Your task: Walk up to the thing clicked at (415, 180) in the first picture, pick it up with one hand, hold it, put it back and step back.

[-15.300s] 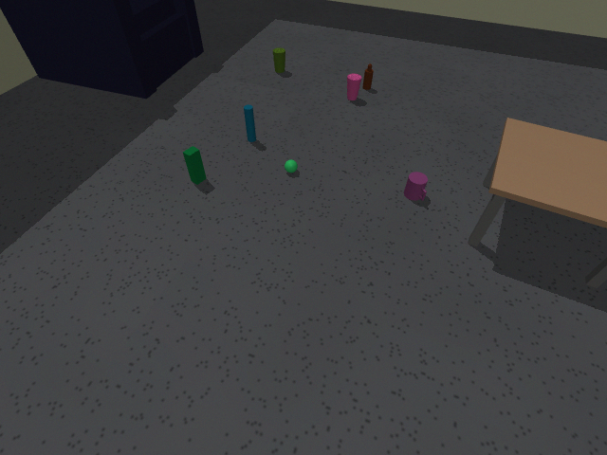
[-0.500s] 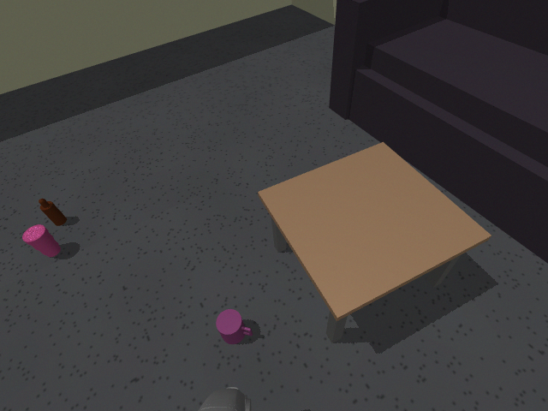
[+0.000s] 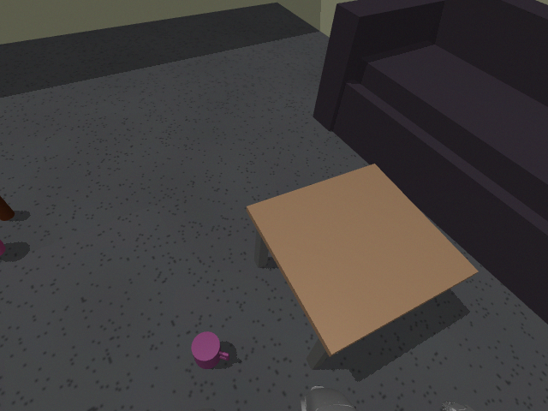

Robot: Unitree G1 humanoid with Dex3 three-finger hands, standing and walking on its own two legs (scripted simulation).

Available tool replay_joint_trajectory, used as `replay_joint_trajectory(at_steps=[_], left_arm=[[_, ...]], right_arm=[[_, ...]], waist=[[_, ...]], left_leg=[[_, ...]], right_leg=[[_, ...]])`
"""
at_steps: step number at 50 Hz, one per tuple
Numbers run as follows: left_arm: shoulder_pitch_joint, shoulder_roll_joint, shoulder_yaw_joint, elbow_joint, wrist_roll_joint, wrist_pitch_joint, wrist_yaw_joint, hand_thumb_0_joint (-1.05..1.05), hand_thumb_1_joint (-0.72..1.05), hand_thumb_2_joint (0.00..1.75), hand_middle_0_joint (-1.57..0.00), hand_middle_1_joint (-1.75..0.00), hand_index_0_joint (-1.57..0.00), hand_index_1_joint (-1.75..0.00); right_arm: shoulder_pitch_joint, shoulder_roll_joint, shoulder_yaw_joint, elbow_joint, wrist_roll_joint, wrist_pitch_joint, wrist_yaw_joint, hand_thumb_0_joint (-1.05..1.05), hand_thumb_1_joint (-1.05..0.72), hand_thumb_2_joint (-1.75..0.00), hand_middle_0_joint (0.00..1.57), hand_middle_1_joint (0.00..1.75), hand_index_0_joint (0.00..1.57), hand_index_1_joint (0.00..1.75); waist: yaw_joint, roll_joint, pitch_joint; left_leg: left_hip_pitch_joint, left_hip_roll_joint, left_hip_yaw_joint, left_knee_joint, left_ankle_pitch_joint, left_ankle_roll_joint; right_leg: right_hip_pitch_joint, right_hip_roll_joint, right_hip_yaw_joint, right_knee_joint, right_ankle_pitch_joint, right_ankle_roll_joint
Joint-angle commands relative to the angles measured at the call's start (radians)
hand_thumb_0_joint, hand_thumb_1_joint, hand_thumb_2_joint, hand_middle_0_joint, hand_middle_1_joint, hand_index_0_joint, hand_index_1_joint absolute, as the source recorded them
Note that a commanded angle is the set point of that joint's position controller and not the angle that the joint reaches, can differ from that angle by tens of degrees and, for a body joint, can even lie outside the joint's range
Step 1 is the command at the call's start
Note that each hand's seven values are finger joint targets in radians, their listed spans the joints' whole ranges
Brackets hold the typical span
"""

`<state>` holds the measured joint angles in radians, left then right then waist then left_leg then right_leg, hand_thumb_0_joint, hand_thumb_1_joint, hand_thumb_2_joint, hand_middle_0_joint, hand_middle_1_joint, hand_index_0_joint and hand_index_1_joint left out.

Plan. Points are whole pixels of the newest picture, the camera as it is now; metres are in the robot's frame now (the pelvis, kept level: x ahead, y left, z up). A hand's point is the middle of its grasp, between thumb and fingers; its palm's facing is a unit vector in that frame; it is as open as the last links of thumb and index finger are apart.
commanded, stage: walk up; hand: left
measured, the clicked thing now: (211, 352) +0.39 +0.15 -0.71
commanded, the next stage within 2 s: stand in 1.44 s
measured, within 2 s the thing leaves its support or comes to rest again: neither
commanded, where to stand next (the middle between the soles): +0.07 -0.03 m, yaw +2 degrees
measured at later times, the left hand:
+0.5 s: hand out of the picture +0.14 +0.21 -0.14, palm faces -0.03 -0.94 -0.33, open 7.4 cm
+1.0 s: hand out of the picture +0.11 +0.23 -0.14, palm faces +0.00 -0.94 -0.33, open 7.4 cm
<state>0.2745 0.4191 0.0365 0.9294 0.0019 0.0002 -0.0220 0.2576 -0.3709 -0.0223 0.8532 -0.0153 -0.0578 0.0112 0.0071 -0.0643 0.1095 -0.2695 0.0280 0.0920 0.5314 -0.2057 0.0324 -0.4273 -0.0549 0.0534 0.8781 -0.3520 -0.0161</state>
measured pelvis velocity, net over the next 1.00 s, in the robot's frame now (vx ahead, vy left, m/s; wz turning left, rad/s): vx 0.04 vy -0.02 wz -0.01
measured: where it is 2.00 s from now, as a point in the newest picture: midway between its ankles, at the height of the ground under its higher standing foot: outside the picture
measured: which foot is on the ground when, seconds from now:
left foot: down 0.00-1.00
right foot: up 0.00-0.10, down 0.12-1.00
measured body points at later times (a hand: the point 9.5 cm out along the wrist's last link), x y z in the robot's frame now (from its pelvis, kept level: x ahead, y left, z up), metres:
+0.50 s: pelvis +0.03 -0.03 +0.01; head +0.03 -0.03 +0.46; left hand +0.15 +0.26 -0.12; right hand +0.09 -0.33 -0.13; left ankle +0.05 +0.10 -0.73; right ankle +0.05 -0.16 -0.73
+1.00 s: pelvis +0.04 -0.02 +0.01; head +0.04 -0.02 +0.46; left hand +0.11 +0.28 -0.12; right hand +0.12 -0.32 -0.12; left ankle +0.05 +0.10 -0.73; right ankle +0.05 -0.16 -0.73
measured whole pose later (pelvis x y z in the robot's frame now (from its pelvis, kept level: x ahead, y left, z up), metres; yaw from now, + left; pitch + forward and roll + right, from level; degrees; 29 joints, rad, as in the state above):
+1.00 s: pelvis +0.04 -0.02 +0.01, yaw +0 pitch -2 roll +0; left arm 0.08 0.35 0.01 1.18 0.00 0.00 -0.02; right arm 0.09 -0.35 0.01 1.16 -0.01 -0.02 0.01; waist 0.01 0.00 0.05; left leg -0.14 0.03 0.05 0.34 -0.16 -0.01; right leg -0.12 -0.04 -0.02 0.34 -0.17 0.03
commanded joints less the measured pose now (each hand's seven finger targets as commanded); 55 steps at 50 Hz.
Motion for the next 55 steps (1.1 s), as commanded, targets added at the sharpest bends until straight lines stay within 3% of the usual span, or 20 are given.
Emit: replay_joint_trajectory(at_steps=[1,3,4,5,6,7,8,9,11,12,13,14,16,19,24,29,36,41,50,55], left_arm=[[0.042,0.154,0.044,-0.009,0.002,-0.01,0.012,0.0,0.9,0.9,-0.2,-0.3,-0.2,-0.3],[0.043,0.146,0.044,0.009,0.005,-0.015,0.016,0.0,0.9,0.9,-0.2,-0.3,-0.2,-0.3],[0.061,0.143,0.043,0.029,0.008,-0.02,0.018,0.0,0.9,0.9,-0.2,-0.3,-0.2,-0.3],[0.062,0.144,0.044,0.039,0.013,-0.028,0.022,0.0,0.9,0.9,-0.2,-0.3,-0.2,-0.3],[0.049,0.162,0.047,0.037,0.017,-0.036,0.027,0.0,0.9,0.9,-0.2,-0.3,-0.2,-0.3],[0.0,0.215,0.055,0.021,0.028,-0.049,0.032,0.0,0.9,0.9,-0.2,-0.3,-0.2,-0.3],[-0.09,0.266,0.054,0.001,0.019,-0.049,0.031,0.0,0.9,0.9,-0.2,-0.3,-0.2,-0.3],[-0.162,0.27,0.049,-0.009,0.018,-0.042,0.027,0.0,0.9,0.9,-0.2,-0.3,-0.2,-0.3],[-0.166,0.187,0.024,-0.004,0.008,-0.04,0.024,0.0,0.9,0.9,-0.2,-0.3,-0.2,-0.3],[-0.174,0.17,0.02,0.005,0.005,-0.044,0.025,0.0,0.9,0.9,-0.2,-0.3,-0.2,-0.3],[-0.167,0.164,0.019,0.017,0.003,-0.045,0.026,0.0,0.9,0.9,-0.2,-0.3,-0.2,-0.3],[-0.161,0.168,0.02,0.025,0.0,-0.044,0.024,0.0,0.9,0.9,-0.2,-0.3,-0.2,-0.3],[-0.163,0.169,0.018,0.035,-0.004,-0.038,0.023,0.0,0.9,0.9,-0.2,-0.3,-0.2,-0.3],[-0.217,0.168,0.017,0.057,0.001,-0.033,0.025,0.0,0.9,0.9,-0.2,-0.3,-0.2,-0.3],[-0.241,0.152,0.013,0.092,-0.005,-0.03,0.023,0.0,0.9,0.9,-0.2,-0.3,-0.2,-0.3],[-0.263,0.142,0.009,0.123,-0.006,-0.024,0.02,0.0,0.9,0.9,-0.2,-0.3,-0.2,-0.3],[-0.282,0.131,0.004,0.155,0.0,-0.019,0.015,0.0,0.9,0.9,-0.2,-0.3,-0.2,-0.3],[-0.285,0.132,0.006,0.171,-0.001,-0.023,0.014,0.0,0.9,0.9,-0.2,-0.3,-0.2,-0.3],[-0.263,0.127,0.003,0.192,0.001,-0.019,0.015,0.0,0.9,0.9,-0.2,-0.3,-0.2,-0.3],[-0.253,0.131,0.007,0.197,0.004,-0.023,0.017,0.0,0.9,0.9,-0.2,-0.3,-0.2,-0.3]], right_arm=[[-0.058,-0.282,-0.078,-0.057,0.0,-0.009,-0.018,0.0,-0.9,-0.9,0.2,0.3,0.2,0.3],[-0.069,-0.29,-0.078,-0.05,0.003,0.006,-0.014,0.0,-0.9,-0.9,0.2,0.3,0.2,0.3],[-0.087,-0.28,-0.073,-0.049,0.008,0.014,-0.012,0.0,-0.9,-0.9,0.2,0.3,0.2,0.3],[-0.104,-0.243,-0.056,-0.047,0.015,0.02,-0.011,0.0,-0.9,-0.9,0.2,0.3,0.2,0.3],[-0.097,-0.202,-0.041,-0.039,0.02,0.023,-0.011,0.0,-0.9,-0.9,0.2,0.3,0.2,0.3],[-0.067,-0.159,-0.027,-0.034,0.027,0.024,-0.01,0.0,-0.9,-0.9,0.2,0.3,0.2,0.3],[-0.074,-0.164,-0.027,-0.017,0.028,0.03,-0.015,0.0,-0.9,-0.9,0.2,0.3,0.2,0.3],[-0.052,-0.2,-0.04,0.027,0.026,0.032,-0.019,0.0,-0.9,-0.9,0.2,0.3,0.2,0.3],[-0.053,-0.22,-0.039,0.064,0.031,0.018,-0.013,0.0,-0.9,-0.9,0.2,0.3,0.2,0.3],[-0.072,-0.221,-0.04,0.076,0.033,0.013,-0.011,0.0,-0.9,-0.9,0.2,0.3,0.2,0.3],[-0.08,-0.214,-0.036,0.087,0.032,0.011,-0.012,0.0,-0.9,-0.9,0.2,0.3,0.2,0.3],[-0.088,-0.214,-0.032,0.092,0.027,0.01,-0.015,0.0,-0.9,-0.9,0.2,0.3,0.2,0.3],[-0.121,-0.218,-0.024,0.11,0.022,0.011,-0.013,0.0,-0.9,-0.9,0.2,0.3,0.2,0.3],[-0.14,-0.211,-0.02,0.151,0.017,0.016,-0.01,0.0,-0.9,-0.9,0.2,0.3,0.2,0.3],[-0.164,-0.208,-0.008,0.199,0.013,0.007,-0.011,0.0,-0.9,-0.9,0.2,0.3,0.2,0.3],[-0.189,-0.212,-0.006,0.228,0.009,0.004,-0.015,0.0,-0.9,-0.9,0.2,0.3,0.2,0.3],[-0.213,-0.217,-0.01,0.245,0.008,0.005,-0.018,0.0,-0.9,-0.9,0.2,0.3,0.2,0.3],[-0.209,-0.212,-0.011,0.251,0.01,0.006,-0.018,0.0,-0.9,-0.9,0.2,0.3,0.2,0.3],[-0.224,-0.213,-0.012,0.256,0.009,0.013,-0.018,0.0,-0.9,-0.9,0.2,0.3,0.2,0.3],[-0.22,-0.201,-0.013,0.256,0.011,0.015,-0.016,0.0,-0.9,-0.9,0.2,0.3,0.2,0.3]], waist=[[-0.007,0.238,-0.071],[-0.002,0.224,-0.105],[0.015,0.192,-0.124],[0.032,0.15,-0.128],[0.036,0.077,-0.132],[0.001,-0.089,-0.121],[-0.017,-0.128,-0.066],[-0.029,-0.13,-0.056],[-0.044,-0.07,-0.087],[-0.041,-0.081,-0.136],[-0.032,-0.096,-0.179],[-0.02,-0.094,-0.198],[-0.004,-0.072,-0.164],[-0.014,-0.038,-0.119],[0.0,0.033,-0.128],[0.003,0.079,-0.149],[-0.004,0.1,-0.138],[-0.012,0.075,-0.171],[-0.008,0.063,-0.131],[-0.009,0.041,-0.151]], left_leg=[[-0.073,0.228,-0.186,-0.192,-0.03,0.156],[-0.072,0.236,-0.199,-0.135,-0.07,0.159],[-0.101,0.225,-0.186,-0.086,-0.078,0.146],[-0.117,0.197,-0.164,-0.031,-0.078,0.107],[-0.133,0.167,-0.134,0.029,-0.074,0.062],[-0.137,0.084,-0.079,0.149,-0.098,0.011],[-0.111,-0.003,-0.067,0.154,-0.242,-0.018],[0.031,0.01,-0.081,0.169,-0.268,-0.015],[0.118,0.052,-0.102,-0.004,-0.077,-0.001],[0.115,0.072,-0.115,-0.011,0.035,0.007],[0.134,0.082,-0.122,-0.028,0.107,0.011],[0.142,0.083,-0.122,-0.041,0.124,0.01],[0.116,0.08,-0.127,-0.051,0.032,0.008],[0.102,0.075,-0.12,-0.104,0.005,-0.004],[0.097,0.099,-0.139,-0.167,0.106,-0.009],[0.1,0.119,-0.147,-0.215,0.11,-0.007],[0.09,0.123,-0.151,-0.258,0.048,-0.008],[0.144,0.12,-0.139,-0.243,0.119,-0.01],[0.143,0.12,-0.152,-0.269,0.06,-0.009],[0.17,0.115,-0.144,-0.259,0.113,-0.013]], right_leg=[[0.116,-0.009,-0.055,-0.137,0.041,0.016],[0.17,0.014,-0.077,-0.211,0.031,0.008],[0.24,0.021,-0.086,-0.283,0.077,0.001],[0.279,0.026,-0.074,-0.359,0.09,-0.011],[0.302,-0.022,0.004,-0.442,0.121,-0.028],[0.246,-0.172,0.238,-0.546,0.136,-0.073],[0.115,-0.257,0.344,-0.589,0.065,-0.158],[-0.011,-0.263,0.32,-0.568,0.036,-0.184],[0.024,-0.142,0.126,-0.494,0.142,-0.076],[0.105,-0.107,0.075,-0.458,0.235,-0.044],[0.147,-0.097,0.062,-0.438,0.305,-0.036],[0.168,-0.093,0.065,-0.438,0.307,-0.035],[0.148,-0.096,0.077,-0.495,0.148,-0.031],[0.153,-0.104,0.087,-0.536,0.072,-0.034],[0.24,-0.081,0.046,-0.539,0.194,-0.023],[0.304,-0.074,0.026,-0.55,0.239,-0.015],[0.324,-0.069,0.015,-0.581,0.226,-0.007],[0.328,-0.076,0.015,-0.592,0.269,-0.003],[0.299,-0.072,0.008,-0.616,0.211,0.006],[0.309,-0.078,0.008,-0.618,0.252,0.008]])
